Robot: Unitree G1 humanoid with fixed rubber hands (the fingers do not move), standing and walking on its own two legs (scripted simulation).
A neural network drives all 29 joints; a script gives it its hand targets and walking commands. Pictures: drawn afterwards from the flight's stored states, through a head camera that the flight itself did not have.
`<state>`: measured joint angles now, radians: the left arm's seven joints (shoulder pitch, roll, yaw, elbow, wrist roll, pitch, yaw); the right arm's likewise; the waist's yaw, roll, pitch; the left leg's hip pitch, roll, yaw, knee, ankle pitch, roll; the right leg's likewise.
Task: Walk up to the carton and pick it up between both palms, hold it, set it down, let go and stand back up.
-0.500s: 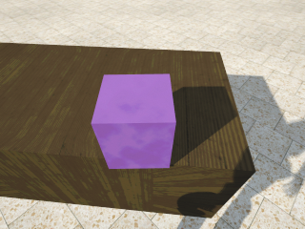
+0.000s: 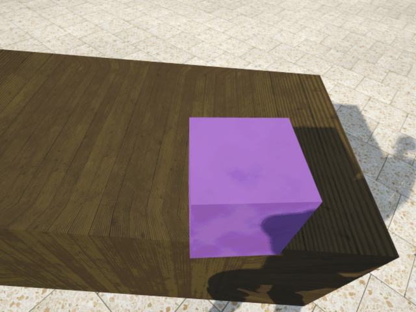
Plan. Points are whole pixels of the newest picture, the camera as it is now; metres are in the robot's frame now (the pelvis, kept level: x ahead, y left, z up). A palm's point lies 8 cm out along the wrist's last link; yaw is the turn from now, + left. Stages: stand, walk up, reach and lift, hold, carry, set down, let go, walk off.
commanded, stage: walk up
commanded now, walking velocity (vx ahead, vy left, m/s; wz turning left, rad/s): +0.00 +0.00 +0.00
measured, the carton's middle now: (237, 190) +0.36 -0.06 +0.00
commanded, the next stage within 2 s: none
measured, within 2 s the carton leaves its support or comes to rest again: neither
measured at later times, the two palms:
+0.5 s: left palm out of the picture -0.01 +0.20 -0.15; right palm out of the picture -0.02 -0.19 -0.14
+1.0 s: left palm out of the picture +0.00 +0.24 -0.15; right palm out of the picture -0.01 -0.21 -0.13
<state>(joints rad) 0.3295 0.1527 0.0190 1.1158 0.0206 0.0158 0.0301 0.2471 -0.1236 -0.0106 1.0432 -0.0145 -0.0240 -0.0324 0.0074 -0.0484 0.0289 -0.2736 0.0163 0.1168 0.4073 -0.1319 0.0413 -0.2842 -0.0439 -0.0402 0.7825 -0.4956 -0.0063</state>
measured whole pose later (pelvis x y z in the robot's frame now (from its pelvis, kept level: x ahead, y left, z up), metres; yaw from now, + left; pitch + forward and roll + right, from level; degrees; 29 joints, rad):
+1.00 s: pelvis +0.02 +0.01 +0.00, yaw -1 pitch +0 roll -3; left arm 0.29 0.19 0.05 1.12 0.02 0.06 0.04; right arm 0.30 -0.12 -0.03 1.07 -0.03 -0.02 -0.08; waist -0.05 -0.02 0.09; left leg -0.28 0.06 0.11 0.47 -0.19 0.05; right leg -0.39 0.02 -0.07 1.01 -0.55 0.05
